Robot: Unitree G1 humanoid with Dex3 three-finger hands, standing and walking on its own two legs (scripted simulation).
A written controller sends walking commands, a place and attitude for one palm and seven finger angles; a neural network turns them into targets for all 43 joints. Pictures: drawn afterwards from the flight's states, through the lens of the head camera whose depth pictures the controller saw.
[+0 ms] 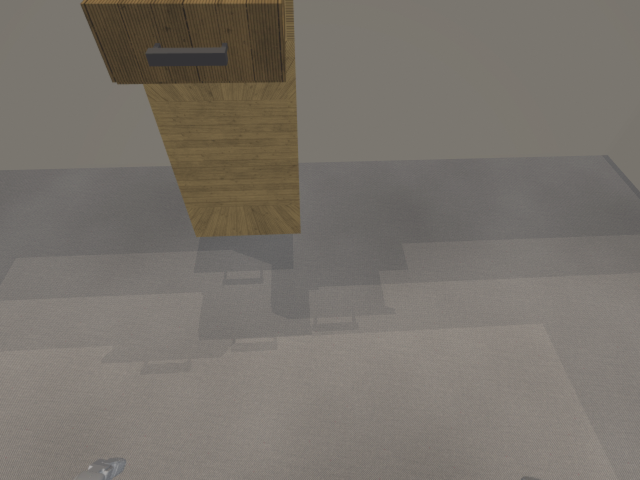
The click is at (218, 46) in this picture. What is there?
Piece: drawer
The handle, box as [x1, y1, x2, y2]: [145, 43, 227, 65]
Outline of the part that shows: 145,53 149,65 226,65 227,62 226,43 222,43 220,47 204,48 161,48 159,43 155,43 152,48 148,48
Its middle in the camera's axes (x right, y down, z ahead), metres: -0.27 -0.39 +0.80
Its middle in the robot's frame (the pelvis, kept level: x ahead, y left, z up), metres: +0.87 +0.32 +0.11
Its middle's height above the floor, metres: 0.88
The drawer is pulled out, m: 0.23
